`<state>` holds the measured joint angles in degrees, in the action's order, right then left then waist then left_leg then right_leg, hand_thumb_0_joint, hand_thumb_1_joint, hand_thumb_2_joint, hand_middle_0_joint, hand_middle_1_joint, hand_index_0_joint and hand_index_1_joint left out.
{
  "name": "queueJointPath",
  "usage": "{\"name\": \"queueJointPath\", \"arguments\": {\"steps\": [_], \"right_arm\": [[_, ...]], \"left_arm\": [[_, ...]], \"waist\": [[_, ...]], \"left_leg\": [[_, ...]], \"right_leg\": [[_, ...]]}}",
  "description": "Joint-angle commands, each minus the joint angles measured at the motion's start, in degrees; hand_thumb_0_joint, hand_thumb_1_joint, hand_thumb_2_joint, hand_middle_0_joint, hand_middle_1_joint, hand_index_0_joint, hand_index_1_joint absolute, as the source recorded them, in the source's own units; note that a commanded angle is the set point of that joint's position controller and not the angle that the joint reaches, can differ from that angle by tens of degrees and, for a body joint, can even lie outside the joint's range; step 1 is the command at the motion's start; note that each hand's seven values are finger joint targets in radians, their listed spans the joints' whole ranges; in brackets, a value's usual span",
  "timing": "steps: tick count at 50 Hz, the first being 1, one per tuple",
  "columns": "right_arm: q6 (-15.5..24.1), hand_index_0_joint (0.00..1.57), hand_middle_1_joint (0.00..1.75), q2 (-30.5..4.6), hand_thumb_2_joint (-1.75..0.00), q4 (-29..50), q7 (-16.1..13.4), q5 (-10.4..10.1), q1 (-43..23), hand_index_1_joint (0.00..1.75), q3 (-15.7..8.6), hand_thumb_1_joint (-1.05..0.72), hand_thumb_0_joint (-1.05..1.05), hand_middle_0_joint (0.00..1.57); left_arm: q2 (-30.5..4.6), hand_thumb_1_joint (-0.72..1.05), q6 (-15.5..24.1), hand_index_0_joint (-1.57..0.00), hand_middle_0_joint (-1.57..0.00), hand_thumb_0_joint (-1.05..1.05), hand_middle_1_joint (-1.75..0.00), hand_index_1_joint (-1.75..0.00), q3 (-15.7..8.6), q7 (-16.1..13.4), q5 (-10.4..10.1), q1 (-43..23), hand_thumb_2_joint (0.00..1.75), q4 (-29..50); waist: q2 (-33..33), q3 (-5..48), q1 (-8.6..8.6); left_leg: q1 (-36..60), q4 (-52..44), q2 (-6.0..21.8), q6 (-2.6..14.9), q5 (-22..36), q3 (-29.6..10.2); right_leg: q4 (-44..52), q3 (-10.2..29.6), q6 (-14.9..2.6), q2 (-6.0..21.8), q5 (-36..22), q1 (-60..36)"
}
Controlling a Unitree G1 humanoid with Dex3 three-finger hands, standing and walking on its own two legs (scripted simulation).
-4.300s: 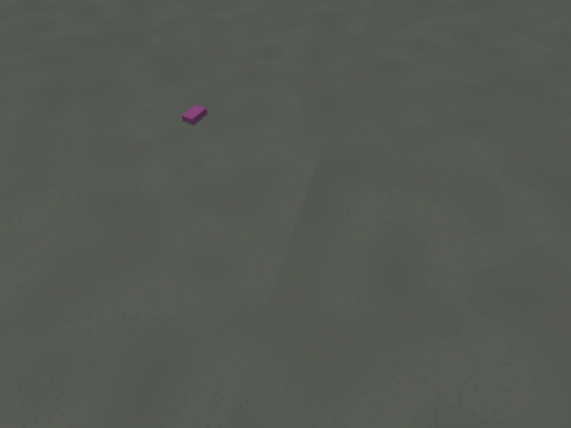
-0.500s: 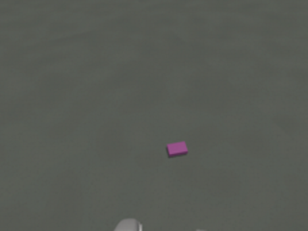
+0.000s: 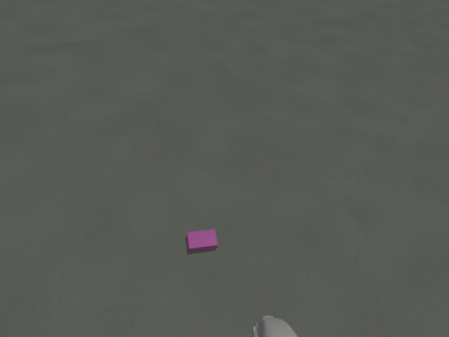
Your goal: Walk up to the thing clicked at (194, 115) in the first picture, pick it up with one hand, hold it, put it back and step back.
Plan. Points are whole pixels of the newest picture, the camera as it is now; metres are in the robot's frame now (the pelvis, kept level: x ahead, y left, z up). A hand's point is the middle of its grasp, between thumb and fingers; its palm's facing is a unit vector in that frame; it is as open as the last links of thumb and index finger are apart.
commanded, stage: walk up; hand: left
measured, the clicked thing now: (202, 240) +0.66 +0.03 -0.74
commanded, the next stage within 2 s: none
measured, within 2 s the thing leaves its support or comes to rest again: neither
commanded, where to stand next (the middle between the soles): +0.29 -0.25 m, yaw +5 degrees
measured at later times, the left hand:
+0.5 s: hand out of the picture +0.09 +0.08 -0.15, palm faces +0.05 -0.94 -0.33, open 7.4 cm
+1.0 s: hand (243, 289) +0.25 -0.04 -0.14, palm faces -0.01 -0.89 -0.45, open 7.4 cm
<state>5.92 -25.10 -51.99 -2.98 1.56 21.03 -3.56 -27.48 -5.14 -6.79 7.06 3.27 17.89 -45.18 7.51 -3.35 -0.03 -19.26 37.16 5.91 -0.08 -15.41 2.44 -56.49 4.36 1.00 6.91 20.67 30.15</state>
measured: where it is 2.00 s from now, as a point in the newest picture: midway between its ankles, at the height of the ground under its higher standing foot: outside the picture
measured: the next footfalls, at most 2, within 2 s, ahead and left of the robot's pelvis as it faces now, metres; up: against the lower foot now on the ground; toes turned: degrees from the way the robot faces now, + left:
right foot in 0.12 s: +0.12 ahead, -0.25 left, +0.00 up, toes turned -4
left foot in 0.52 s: +0.25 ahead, -0.10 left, +0.00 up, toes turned +7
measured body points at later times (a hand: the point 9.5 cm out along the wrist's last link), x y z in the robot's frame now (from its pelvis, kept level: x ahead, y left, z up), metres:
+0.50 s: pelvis +0.11 -0.19 +0.00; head +0.15 -0.16 +0.45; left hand +0.08 +0.13 -0.12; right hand +0.22 -0.50 -0.10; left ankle +0.21 -0.10 -0.71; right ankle +0.08 -0.25 -0.72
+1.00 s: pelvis +0.18 -0.33 -0.02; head +0.21 -0.35 +0.43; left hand +0.25 +0.00 -0.11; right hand +0.26 -0.67 -0.14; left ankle +0.21 -0.17 -0.68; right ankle +0.25 -0.47 -0.72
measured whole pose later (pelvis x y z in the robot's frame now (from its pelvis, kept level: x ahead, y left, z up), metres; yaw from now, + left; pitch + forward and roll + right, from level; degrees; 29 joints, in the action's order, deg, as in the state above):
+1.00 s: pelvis +0.18 -0.33 -0.02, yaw +2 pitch -3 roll +0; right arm -1.6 -27.1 -53.2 -0.8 0.7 12.8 -3.8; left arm -22.0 1.1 -2.2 0.4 1.5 12.9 -51.2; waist -4.1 -6.5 -0.4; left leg -28.7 60.7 2.7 2.1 -27.7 -3.1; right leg -45.5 1.1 2.2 3.0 18.2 25.0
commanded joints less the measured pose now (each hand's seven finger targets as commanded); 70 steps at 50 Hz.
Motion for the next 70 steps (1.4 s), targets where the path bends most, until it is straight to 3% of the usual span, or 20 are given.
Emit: {"name": "queueJointPath", "arguments": {"steps": [1,6,7,9,13,20,24,26,27,29,35,41,43,44,46,49,61,65,68,70], "right_arm": [[0.8,0.20,0.30,-22.6,-0.90,3.9,-1.2,0.6,-3.0,0.30,-6.5,-0.90,0.00,0.20],[-1.5,0.20,0.30,-16.9,-0.90,3.4,-1.5,1.3,-7.7,0.30,-4.9,-0.90,0.00,0.20],[-2.2,0.20,0.30,-10.5,-0.90,3.6,-1.7,0.8,-6.5,0.30,-2.8,-0.90,0.00,0.20],[-2.1,0.20,0.30,-13.9,-0.90,4.6,-2.8,-1.0,-5.4,0.30,-4.0,-0.90,0.00,0.20],[-0.7,0.20,0.30,-15.1,-0.90,-1.3,-1.2,-2.4,-1.4,0.30,-3.1,-0.90,0.00,0.20],[0.2,0.20,0.30,-10.9,-0.90,2.0,0.6,-1.6,-4.5,0.30,-1.7,-0.90,0.00,0.20],[0.4,0.20,0.30,-9.2,-0.90,0.7,-0.2,-1.8,3.0,0.30,-2.0,-0.90,0.00,0.20],[0.4,0.20,0.30,-13.3,-0.90,-0.8,-1.8,-1.0,12.6,0.30,-3.9,-0.90,0.00,0.20],[0.3,0.20,0.30,-17.1,-0.90,0.5,-2.5,-0.4,13.2,0.30,-5.2,-0.90,0.00,0.20],[-0.2,0.20,0.30,-21.0,-0.90,3.2,-3.8,-2.9,7.1,0.30,-6.4,-0.90,0.00,0.20],[0.7,0.20,0.30,-14.6,-0.90,5.2,-1.6,-0.6,-4.1,0.30,-3.7,-0.90,0.00,0.20],[-3.1,0.20,0.30,-14.2,-0.90,5.9,1.9,0.2,-11.5,0.30,-2.5,-0.90,0.00,0.20],[-5.2,0.20,0.30,-8.3,-0.90,5.8,2.1,0.0,-9.1,0.30,-0.9,-0.90,0.00,0.20],[-5.6,0.20,0.30,-4.3,-0.90,6.5,2.0,-0.3,-7.4,0.30,0.1,-0.90,0.00,0.20],[-6.4,0.20,0.30,-9.7,-0.90,5.1,1.4,-0.5,-6.6,0.30,-1.7,-0.90,0.00,0.20],[-6.7,0.20,0.30,-12.2,-0.90,1.2,1.9,-1.1,-3.3,0.30,-2.9,-0.90,0.00,0.20],[-8.4,0.20,0.30,-10.8,-0.90,5.8,4.8,0.9,-9.3,0.30,-4.3,-0.90,0.00,0.20],[-7.3,0.20,0.30,-9.8,-0.90,1.9,4.9,0.1,-1.6,0.30,-5.0,-0.90,0.00,0.20],[-6.7,0.20,0.30,-20.1,-0.90,4.3,4.1,0.6,-3.2,0.30,-6.6,-0.90,0.00,0.20],[-6.7,0.20,0.30,-17.1,-0.90,6.2,4.0,0.2,-11.9,0.30,-5.4,-0.90,0.00,0.20]], "left_arm": [[-9.5,0.90,0.9,-0.20,-0.20,0.00,-0.30,-0.30,-3.8,0.1,-0.7,0.2,0.90,4.3],[-11.5,0.90,2.1,-0.20,-0.20,0.00,-0.30,-0.30,-5.5,-1.4,-0.3,15.1,0.90,-2.5],[-15.9,0.90,2.6,-0.20,-0.20,0.00,-0.30,-0.30,-6.4,-2.1,0.9,18.2,0.90,-3.2],[-21.6,0.90,3.9,-0.20,-0.20,0.00,-0.30,-0.30,-5.9,-3.2,0.2,0.8,0.90,4.1],[-13.9,0.90,5.5,-0.20,-0.20,0.00,-0.30,-0.30,-3.5,-4.0,-0.5,0.0,0.90,2.4],[-10.2,0.90,6.7,-0.20,-0.20,0.00,-0.30,-0.30,-1.5,-4.4,-0.7,4.3,0.90,4.0],[-9.0,0.90,5.5,-0.20,-0.20,0.00,-0.30,-0.30,-0.8,-4.5,-1.5,1.7,0.90,6.5],[-5.0,0.90,5.8,-0.20,-0.20,0.00,-0.30,-0.30,0.8,-4.4,-2.0,2.7,0.90,8.2],[-2.2,0.90,5.6,-0.20,-0.20,0.00,-0.30,-0.30,1.2,-4.3,-1.8,4.8,0.90,8.5],[-11.9,0.90,3.0,-0.20,-0.20,0.00,-0.30,-0.30,-1.0,-4.9,-0.8,5.5,0.90,6.8],[-7.4,0.90,2.6,-0.20,-0.20,0.00,-0.30,-0.30,-1.3,-3.6,-1.7,6.2,0.90,3.2],[-6.3,0.90,5.5,-0.20,-0.20,0.00,-0.30,-0.30,-0.8,-5.5,-3.6,4.6,0.90,-3.4],[-9.0,0.90,6.9,-0.20,-0.20,0.00,-0.30,-0.30,-1.5,-7.3,-2.8,8.2,0.90,-5.9],[-13.7,0.90,7.6,-0.20,-0.20,0.00,-0.30,-0.30,-2.2,-8.0,-1.8,7.7,0.90,-5.5],[-19.6,0.90,8.0,-0.20,-0.20,0.00,-0.30,-0.30,-1.9,-8.8,-1.6,-5.6,0.90,-1.4],[-15.2,0.90,8.6,-0.20,-0.20,0.00,-0.30,-0.30,-1.2,-9.2,-2.1,-7.4,0.90,-2.2],[-16.0,0.90,8.9,-0.20,-0.20,0.00,-0.30,-0.30,-1.8,-11.6,-1.6,0.2,0.90,-1.7],[-13.7,0.90,7.8,-0.20,-0.20,0.00,-0.30,-0.30,0.0,-10.9,-2.2,-5.8,0.90,-0.5],[-9.2,0.90,7.4,-0.20,-0.20,0.00,-0.30,-0.30,1.7,-11.6,-2.6,-6.6,0.90,-0.1],[-12.9,0.90,8.4,-0.20,-0.20,0.00,-0.30,-0.30,1.3,-11.0,-2.4,-6.4,0.90,-3.2]], "waist": [[-22.0,-0.7,1.14],[-3.9,6.1,9.85],[13.8,1.8,12.44],[12.7,-5.0,5.02],[4.9,-5.5,2.58],[3.2,-0.5,4.90],[-2.7,4.9,0.13],[-11.7,10.8,-4.91],[-19.6,11.8,-4.45],[-9.5,8.6,-2.93],[-14.6,-2.7,2.23],[-22.9,1.9,2.26],[-8.4,4.2,5.04],[5.3,2.4,5.30],[4.6,0.1,0.89],[2.7,0.7,-0.62],[5.9,6.5,2.84],[-0.3,7.6,-2.62],[-21.3,4.0,-4.80],[-15.4,-1.8,-1.56]], "left_leg": [[-5.5,-18.0,9.4,10.38,-24.8,-11.9],[-15.6,11.3,1.4,5.87,-25.6,0.8],[-28.3,30.7,-5.1,3.38,-26.2,5.1],[-31.4,39.8,-4.3,2.07,-16.5,-6.5],[-23.8,30.1,-1.4,2.69,-7.2,-5.3],[-15.3,9.5,-3.1,2.29,-3.9,0.1],[5.8,-4.8,-7.7,2.91,7.7,4.9],[27.5,-9.4,-0.7,7.18,11.0,-6.7],[36.2,-11.4,14.8,13.55,10.5,-30.7],[24.0,-17.4,27.0,22.11,1.1,-44.3],[-5.4,-16.4,8.9,12.49,3.8,-9.7],[-13.4,-6.8,1.9,9.87,-14.9,-3.3],[-16.6,12.3,-2.3,7.60,-15.6,0.8],[-20.2,23.5,-5.7,5.20,-17.1,1.9],[-17.0,27.8,-2.0,2.24,-16.4,-9.1],[-16.3,27.7,-1.2,2.08,-10.8,-7.9],[-13.8,18.4,-2.2,0.67,-16.3,-4.3],[8.7,0.9,-7.4,1.82,-4.6,1.0],[5.4,-17.6,14.4,15.77,-21.0,-37.3],[-4.1,-14.9,12.1,16.41,-18.4,-31.6]], "right_leg": [[4.4,-3.2,-0.02,0.5,2.1,-1.5],[22.0,-10.1,-0.88,-5.5,2.8,-25.0],[31.1,3.6,-2.72,0.3,17.6,-25.1],[51.8,35.8,-10.56,14.8,39.6,-12.8],[37.7,14.0,-10.01,6.6,10.8,-13.6],[34.9,7.9,-13.04,7.8,-16.2,-22.3],[21.9,-1.6,-8.16,2.9,-33.3,-17.0],[2.3,-4.7,-3.05,-1.4,-24.5,-2.9],[-7.6,-4.7,-0.14,-7.2,8.7,12.6],[-20.8,3.6,0.27,-3.9,11.7,12.9],[-7.3,0.5,-0.88,-1.8,-0.6,-2.4],[16.8,-8.7,0.69,-6.0,-6.9,-19.3],[23.2,-6.2,1.58,-6.5,-5.0,-24.3],[32.4,9.4,-0.98,3.1,0.7,-20.2],[40.6,34.0,-12.93,17.6,8.3,-7.5],[32.5,17.7,-10.61,10.3,1.9,-12.1],[25.5,13.0,-14.87,12.1,-14.0,-18.1],[15.4,2.5,-9.38,5.8,-7.2,-2.1],[-5.6,-3.8,-2.56,-5.0,17.7,13.7],[-4.2,-2.8,-2.49,-1.7,13.3,5.7]]}}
